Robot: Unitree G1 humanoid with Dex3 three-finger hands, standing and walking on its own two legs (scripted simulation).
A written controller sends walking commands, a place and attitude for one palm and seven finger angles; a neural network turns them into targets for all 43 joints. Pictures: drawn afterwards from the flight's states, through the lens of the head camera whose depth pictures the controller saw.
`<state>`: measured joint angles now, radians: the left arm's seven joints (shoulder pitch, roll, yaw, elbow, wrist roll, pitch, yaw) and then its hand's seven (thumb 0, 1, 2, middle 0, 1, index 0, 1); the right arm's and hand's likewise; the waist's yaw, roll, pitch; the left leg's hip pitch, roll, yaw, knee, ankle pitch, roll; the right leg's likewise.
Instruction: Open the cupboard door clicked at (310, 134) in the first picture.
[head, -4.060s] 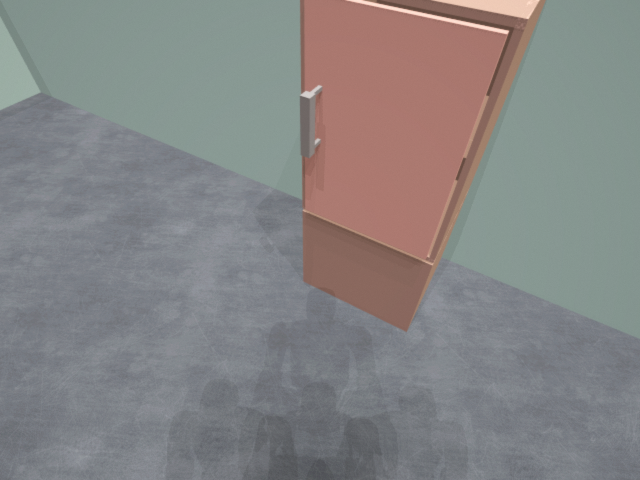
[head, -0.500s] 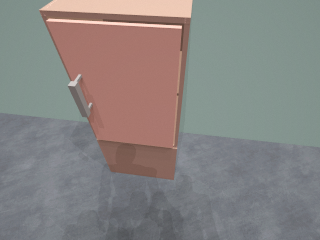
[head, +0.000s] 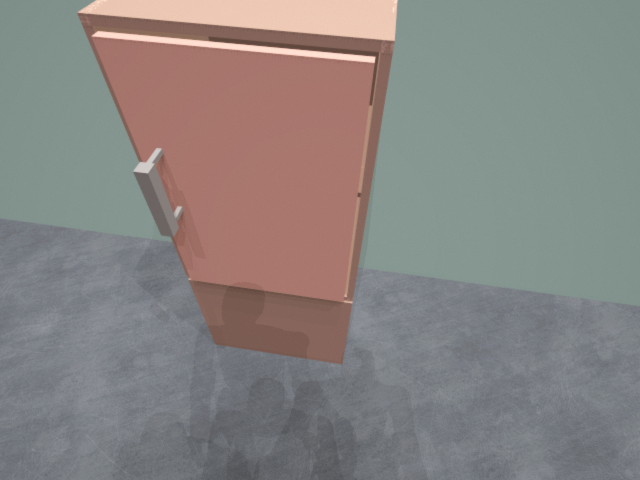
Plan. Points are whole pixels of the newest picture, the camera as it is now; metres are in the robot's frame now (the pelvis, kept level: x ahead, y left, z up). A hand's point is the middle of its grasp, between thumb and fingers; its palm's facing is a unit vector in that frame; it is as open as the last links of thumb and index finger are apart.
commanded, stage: look again from close up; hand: left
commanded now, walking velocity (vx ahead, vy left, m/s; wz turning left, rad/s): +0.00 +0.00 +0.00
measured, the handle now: (163, 193) +0.57 +0.32 -0.02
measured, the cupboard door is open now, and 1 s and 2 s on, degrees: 0 0 0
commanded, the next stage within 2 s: shuffle to correct the standing spot in 0.48 s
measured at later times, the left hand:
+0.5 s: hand out of the picture +0.00 +0.22 -0.18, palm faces -0.02 -0.97 -0.24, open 7.4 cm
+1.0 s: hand out of the picture +0.01 +0.24 -0.19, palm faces -0.02 -0.97 -0.25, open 7.4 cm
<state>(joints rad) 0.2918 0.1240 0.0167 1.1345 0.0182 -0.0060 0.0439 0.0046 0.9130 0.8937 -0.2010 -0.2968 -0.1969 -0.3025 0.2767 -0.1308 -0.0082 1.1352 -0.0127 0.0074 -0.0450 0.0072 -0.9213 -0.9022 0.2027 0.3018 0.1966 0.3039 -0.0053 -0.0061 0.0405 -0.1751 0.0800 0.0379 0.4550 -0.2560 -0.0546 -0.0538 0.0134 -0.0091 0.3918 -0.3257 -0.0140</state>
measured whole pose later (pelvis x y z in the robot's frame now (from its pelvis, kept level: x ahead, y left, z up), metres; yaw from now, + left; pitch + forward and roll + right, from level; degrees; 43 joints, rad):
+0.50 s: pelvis -0.01 +0.03 -0.01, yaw -2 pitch +0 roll +1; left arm 0.29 0.20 0.00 1.05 0.02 0.01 0.03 0.00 0.91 0.89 -0.20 -0.30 -0.20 -0.30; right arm 0.25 -0.18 0.00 1.04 -0.02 -0.01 -0.02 0.00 -0.93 -0.90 0.20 0.30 0.20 0.30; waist 0.01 -0.01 0.02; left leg -0.25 0.02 0.08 0.55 -0.30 0.01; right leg -0.16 -0.03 0.04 0.55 -0.38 0.03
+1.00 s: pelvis -0.01 +0.04 -0.02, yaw -4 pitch +1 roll +2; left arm 0.29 0.19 0.04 1.02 0.03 0.03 0.04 0.01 0.91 0.89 -0.20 -0.30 -0.20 -0.30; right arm 0.25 -0.20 -0.03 1.00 -0.02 0.02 -0.01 0.00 -0.91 -0.90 0.20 0.30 0.20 0.30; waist 0.02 -0.03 0.04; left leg -0.28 0.00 0.13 0.59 -0.33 0.03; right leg -0.23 -0.06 0.09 0.64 -0.42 0.03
